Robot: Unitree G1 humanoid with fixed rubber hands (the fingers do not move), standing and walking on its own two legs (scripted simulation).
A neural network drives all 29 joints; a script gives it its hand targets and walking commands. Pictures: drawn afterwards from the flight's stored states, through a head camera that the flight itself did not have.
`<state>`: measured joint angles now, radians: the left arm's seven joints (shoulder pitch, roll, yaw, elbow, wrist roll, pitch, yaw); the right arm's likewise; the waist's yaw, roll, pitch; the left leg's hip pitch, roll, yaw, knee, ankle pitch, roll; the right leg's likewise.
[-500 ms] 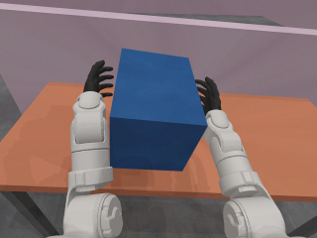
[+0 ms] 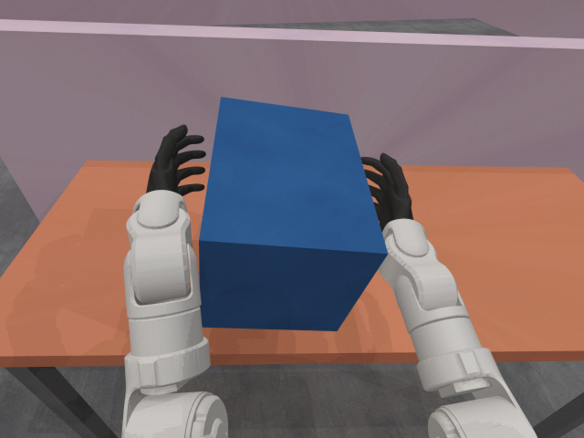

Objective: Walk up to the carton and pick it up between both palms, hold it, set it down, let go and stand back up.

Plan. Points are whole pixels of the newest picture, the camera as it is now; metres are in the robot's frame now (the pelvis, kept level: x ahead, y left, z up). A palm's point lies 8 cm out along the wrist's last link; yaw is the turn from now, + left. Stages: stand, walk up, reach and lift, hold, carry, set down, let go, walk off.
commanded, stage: hold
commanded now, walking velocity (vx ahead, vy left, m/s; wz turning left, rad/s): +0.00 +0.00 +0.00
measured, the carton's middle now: (279, 214) +0.39 +0.00 +0.14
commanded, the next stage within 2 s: none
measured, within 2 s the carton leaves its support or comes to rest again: neither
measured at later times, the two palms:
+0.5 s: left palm (167, 182) +0.36 +0.14 +0.22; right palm (387, 200) +0.36 -0.14 +0.18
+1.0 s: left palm (162, 198) +0.34 +0.14 +0.21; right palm (388, 214) +0.34 -0.14 +0.17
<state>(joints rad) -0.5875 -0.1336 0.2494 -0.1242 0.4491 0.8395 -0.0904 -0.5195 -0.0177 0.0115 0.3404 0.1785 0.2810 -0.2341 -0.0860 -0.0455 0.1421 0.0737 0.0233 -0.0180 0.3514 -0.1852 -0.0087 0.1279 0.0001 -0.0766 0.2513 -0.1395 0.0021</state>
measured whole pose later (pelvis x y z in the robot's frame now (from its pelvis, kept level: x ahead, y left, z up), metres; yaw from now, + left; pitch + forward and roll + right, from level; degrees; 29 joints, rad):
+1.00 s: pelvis +0.00 +0.00 +0.00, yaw +1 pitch -13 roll -1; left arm -0.57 -0.12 0.25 -0.13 0.44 0.84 -0.09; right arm -0.52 -0.01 0.01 0.35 0.18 0.27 -0.24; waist -0.08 -0.06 0.14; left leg 0.06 0.02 -0.03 0.36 -0.19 -0.01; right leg 0.12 0.00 -0.09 0.26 -0.15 0.00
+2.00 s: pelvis +0.00 +0.00 +0.00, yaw +0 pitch -12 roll -1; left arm -0.61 -0.13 0.26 -0.09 0.44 0.83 -0.08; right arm -0.54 -0.02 0.00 0.36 0.17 0.27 -0.23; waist -0.07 -0.05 0.13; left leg 0.04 0.03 -0.02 0.35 -0.18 -0.01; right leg 0.09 0.00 -0.08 0.26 -0.14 0.00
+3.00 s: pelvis -0.01 -0.01 +0.00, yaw +0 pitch -13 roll -1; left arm -0.62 -0.12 0.27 -0.07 0.45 0.83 -0.08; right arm -0.56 0.00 -0.02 0.41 0.15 0.26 -0.22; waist -0.07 -0.06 0.13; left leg 0.04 0.03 -0.02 0.35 -0.17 -0.01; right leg 0.09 0.00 -0.08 0.26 -0.13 -0.01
